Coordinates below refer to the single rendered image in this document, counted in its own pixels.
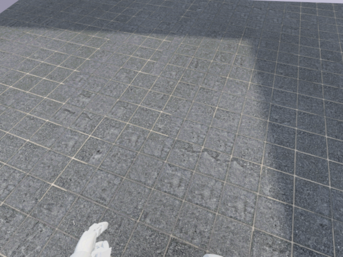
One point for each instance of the robot left hand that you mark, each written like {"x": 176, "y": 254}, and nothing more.
{"x": 87, "y": 241}

